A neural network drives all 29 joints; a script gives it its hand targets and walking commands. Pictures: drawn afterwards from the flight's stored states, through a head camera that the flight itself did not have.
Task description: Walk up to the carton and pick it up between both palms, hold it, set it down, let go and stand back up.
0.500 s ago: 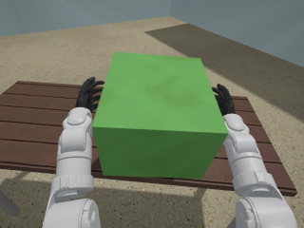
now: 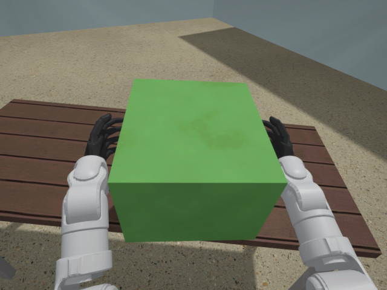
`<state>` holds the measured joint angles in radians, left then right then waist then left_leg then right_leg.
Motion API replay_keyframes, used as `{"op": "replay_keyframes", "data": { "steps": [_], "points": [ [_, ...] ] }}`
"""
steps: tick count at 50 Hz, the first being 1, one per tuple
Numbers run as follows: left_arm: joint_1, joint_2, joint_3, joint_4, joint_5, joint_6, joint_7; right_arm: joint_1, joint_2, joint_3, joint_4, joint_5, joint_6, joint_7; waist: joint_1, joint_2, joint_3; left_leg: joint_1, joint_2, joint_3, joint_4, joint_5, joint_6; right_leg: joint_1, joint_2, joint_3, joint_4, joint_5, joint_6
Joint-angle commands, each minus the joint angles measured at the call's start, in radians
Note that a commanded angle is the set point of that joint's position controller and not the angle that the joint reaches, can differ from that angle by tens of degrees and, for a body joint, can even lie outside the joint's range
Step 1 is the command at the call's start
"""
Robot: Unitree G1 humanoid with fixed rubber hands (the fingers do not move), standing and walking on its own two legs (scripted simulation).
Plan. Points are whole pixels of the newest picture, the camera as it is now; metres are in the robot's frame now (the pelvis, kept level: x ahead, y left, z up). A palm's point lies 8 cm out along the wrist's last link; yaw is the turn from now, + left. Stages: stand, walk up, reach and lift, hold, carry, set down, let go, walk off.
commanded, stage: reach and lift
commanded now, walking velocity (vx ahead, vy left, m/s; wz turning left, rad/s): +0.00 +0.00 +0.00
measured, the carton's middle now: (191, 155) +0.40 +0.00 +0.11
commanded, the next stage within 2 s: hold in 0.24 s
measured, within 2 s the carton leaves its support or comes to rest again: neither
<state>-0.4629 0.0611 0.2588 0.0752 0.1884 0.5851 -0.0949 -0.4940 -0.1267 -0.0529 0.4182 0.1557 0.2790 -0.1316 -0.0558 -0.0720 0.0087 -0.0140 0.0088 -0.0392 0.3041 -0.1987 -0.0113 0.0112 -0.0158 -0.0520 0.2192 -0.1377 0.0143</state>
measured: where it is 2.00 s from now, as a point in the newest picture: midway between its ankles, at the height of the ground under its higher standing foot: outside the picture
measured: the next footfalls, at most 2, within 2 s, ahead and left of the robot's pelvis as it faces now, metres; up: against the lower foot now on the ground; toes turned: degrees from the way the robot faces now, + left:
none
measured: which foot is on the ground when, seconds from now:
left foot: down 0.00-1.00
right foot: down 0.00-1.00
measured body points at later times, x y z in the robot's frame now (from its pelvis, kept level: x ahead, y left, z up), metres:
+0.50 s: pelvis -0.02 -0.01 +0.00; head -0.05 +0.01 +0.45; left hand +0.35 +0.17 +0.18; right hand +0.35 -0.20 +0.17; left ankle -0.01 +0.12 -0.75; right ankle -0.01 -0.13 -0.75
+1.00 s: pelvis -0.02 +0.00 +0.00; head -0.06 +0.02 +0.45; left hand +0.36 +0.18 +0.20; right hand +0.35 -0.19 +0.19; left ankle -0.01 +0.12 -0.75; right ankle -0.01 -0.13 -0.75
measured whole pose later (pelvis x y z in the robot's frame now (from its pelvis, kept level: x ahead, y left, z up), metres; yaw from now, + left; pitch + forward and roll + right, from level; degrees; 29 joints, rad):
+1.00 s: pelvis -0.02 +0.00 +0.00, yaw -1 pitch -6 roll -1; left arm -0.58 0.05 0.31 0.11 0.21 0.65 -0.11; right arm -0.60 -0.14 -0.08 0.44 0.15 0.34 -0.13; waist -0.06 -0.04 -0.02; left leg -0.03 0.01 -0.03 0.30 -0.18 -0.01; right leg -0.02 -0.01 -0.04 0.25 -0.13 0.01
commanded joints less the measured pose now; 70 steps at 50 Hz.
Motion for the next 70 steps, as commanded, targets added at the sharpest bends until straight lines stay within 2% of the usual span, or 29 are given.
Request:
{"op": "replay_keyframes", "data": {
  "steps": [1,3,4,8,13,20,24,28,31,35,38,41,44,46,48,51,53,55,57,58,63,64,69,70],
  "points": [
    [-0.505,-0.534,-0.571,-0.208,-0.151,-0.019,-0.079,-0.714,0.442,0.398,-0.404,0.096,-0.08,0.148,-0.026,0.174,-0.432,0.128,-0.042,0.009,0.034,0.542,-0.092,0.063,0.089,-0.05,0.026,0.263,-0.025],
    [-0.493,-0.525,-0.565,-0.193,-0.147,-0.005,-0.074,-0.711,0.424,0.385,-0.405,0.096,-0.065,0.158,-0.024,0.16,-0.423,0.114,-0.044,0.012,0.017,0.488,-0.089,0.055,0.09,-0.052,0.018,0.233,-0.022],
    [-0.484,-0.519,-0.545,-0.173,-0.144,0.003,-0.074,-0.703,0.419,0.38,-0.386,0.093,-0.055,0.163,-0.019,0.135,-0.401,0.092,-0.043,0.01,0.009,0.45,-0.08,0.06,0.087,-0.043,0.013,0.209,-0.024],
    [-0.445,-0.492,-0.456,-0.087,-0.099,0.047,-0.097,-0.664,0.408,0.344,-0.306,0.074,-0.01,0.168,-0.013,0.08,-0.287,0.031,-0.049,0.033,-0.034,0.319,-0.053,0.077,0.081,-0.028,-0.004,0.146,-0.016],
    [-0.475,-0.484,-0.385,-0.049,-0.078,0.062,-0.127,-0.718,0.453,0.353,-0.305,0.068,0.0,0.151,0.012,0.027,-0.281,0.006,-0.061,0.056,-0.047,0.287,-0.023,0.119,0.078,-0.02,0.012,0.191,0.001],
    [-0.575,-0.485,-0.428,-0.111,-0.105,0.022,-0.121,-0.807,0.525,0.408,-0.384,0.09,-0.03,0.129,0.023,0.055,-0.415,0.001,-0.074,0.064,-0.02,0.308,-0.016,0.158,0.065,-0.021,0.051,0.285,0.016],
    [-0.6,-0.471,-0.422,-0.072,-0.106,0.015,-0.117,-0.803,0.522,0.376,-0.345,0.072,-0.022,0.128,0.007,0.067,-0.393,-0.028,-0.072,0.068,-0.032,0.239,-0.01,0.132,0.056,-0.015,0.043,0.216,0.017],
    [-0.608,-0.459,-0.383,0.025,-0.084,0.034,-0.134,-0.778,0.504,0.314,-0.231,0.037,0.0,0.131,-0.014,0.074,-0.285,-0.072,-0.066,0.076,-0.06,0.113,-0.003,0.102,0.044,-0.009,0.019,0.077,0.014],
    [-0.622,-0.463,-0.352,0.064,-0.072,0.044,-0.146,-0.791,0.509,0.287,-0.17,0.015,0.008,0.133,-0.016,0.057,-0.242,-0.105,-0.06,0.078,-0.076,0.057,0.009,0.111,0.039,-0.008,0.017,0.017,0.008],
    [-0.666,-0.495,-0.355,0.056,-0.076,0.035,-0.146,-0.857,0.526,0.287,-0.187,0.018,-0.009,0.14,-0.015,0.08,-0.292,-0.092,-0.061,0.072,-0.065,0.1,0.003,0.115,0.046,-0.017,0.035,0.04,0.004],
    [-0.658,-0.508,-0.38,0.015,-0.089,0.021,-0.132,-0.88,0.533,0.327,-0.255,0.043,-0.03,0.139,-0.002,0.08,-0.371,-0.049,-0.061,0.064,-0.036,0.199,-0.009,0.141,0.055,-0.024,0.05,0.136,0.003],
    [-0.645,-0.515,-0.412,-0.034,-0.103,0.019,-0.116,-0.888,0.523,0.367,-0.301,0.068,-0.038,0.132,-0.002,0.076,-0.421,-0.003,-0.067,0.056,-0.005,0.298,-0.026,0.146,0.066,-0.023,0.059,0.215,0.005],
    [-0.602,-0.496,-0.402,-0.028,-0.091,0.033,-0.111,-0.852,0.506,0.378,-0.295,0.08,-0.026,0.13,0.007,0.056,-0.398,0.007,-0.063,0.056,-0.011,0.299,-0.025,0.129,0.068,-0.022,0.046,0.201,0.006],
    [-0.584,-0.491,-0.399,-0.029,-0.079,0.051,-0.11,-0.834,0.481,0.364,-0.274,0.077,-0.015,0.136,0.006,0.07,-0.357,0.005,-0.061,0.06,-0.02,0.28,-0.031,0.11,0.072,-0.024,0.035,0.159,0.003],
    [-0.573,-0.492,-0.391,-0.03,-0.079,0.064,-0.114,-0.818,0.474,0.352,-0.261,0.073,-0.005,0.142,0.003,0.054,-0.321,-0.004,-0.054,0.063,-0.03,0.259,-0.025,0.097,0.072,-0.02,0.024,0.122,-0.002],
    [-0.565,-0.496,-0.391,-0.048,-0.074,0.081,-0.12,-0.791,0.455,0.333,-0.245,0.075,0.004,0.148,-0.01,0.074,-0.292,0.0,-0.048,0.059,-0.035,0.265,-0.031,0.088,0.075,-0.021,0.019,0.114,-0.011],
    [-0.576,-0.502,-0.399,-0.081,-0.076,0.085,-0.117,-0.792,0.457,0.339,-0.258,0.087,0.006,0.152,-0.005,0.092,-0.298,0.004,-0.046,0.059,-0.034,0.294,-0.035,0.094,0.08,-0.019,0.021,0.13,-0.013],
    [-0.573,-0.508,-0.427,-0.121,-0.086,0.086,-0.113,-0.785,0.458,0.35,-0.275,0.104,0.004,0.152,-0.015,0.118,-0.326,0.032,-0.047,0.053,-0.015,0.353,-0.049,0.102,0.083,-0.02,0.026,0.17,-0.017],
    [-0.576,-0.507,-0.449,-0.156,-0.101,0.083,-0.109,-0.806,0.462,0.366,-0.324,0.122,-0.002,0.146,-0.012,0.122,-0.378,0.045,-0.052,0.054,0.001,0.4,-0.054,0.116,0.082,-0.021,0.041,0.229,-0.013],
    [-0.577,-0.503,-0.457,-0.165,-0.102,0.081,-0.108,-0.809,0.459,0.367,-0.338,0.123,-0.002,0.144,-0.023,0.126,-0.391,0.056,-0.052,0.05,0.006,0.415,-0.055,0.116,0.083,-0.026,0.042,0.239,-0.014],
    [-0.543,-0.479,-0.453,-0.177,-0.101,0.086,-0.11,-0.768,0.454,0.384,-0.369,0.127,0.013,0.134,-0.018,0.113,-0.392,0.042,-0.062,0.054,0.007,0.392,-0.051,0.135,0.078,-0.02,0.039,0.272,-0.004],
    [-0.534,-0.473,-0.443,-0.173,-0.1,0.089,-0.112,-0.765,0.448,0.387,-0.374,0.128,0.019,0.131,-0.018,0.091,-0.383,0.04,-0.064,0.056,0.004,0.385,-0.045,0.139,0.078,-0.019,0.038,0.275,0.0],
    [-0.509,-0.449,-0.4,-0.144,-0.08,0.112,-0.131,-0.727,0.459,0.378,-0.344,0.12,0.049,0.124,-0.007,0.074,-0.32,0.013,-0.067,0.06,-0.017,0.322,-0.032,0.144,0.069,-0.011,0.031,0.248,0.004],
    [-0.503,-0.451,-0.39,-0.139,-0.078,0.114,-0.134,-0.729,0.464,0.381,-0.344,0.118,0.053,0.123,-0.007,0.054,-0.311,0.009,-0.064,0.06,-0.022,0.307,-0.026,0.145,0.068,-0.009,0.031,0.239,0.004]
  ]
}}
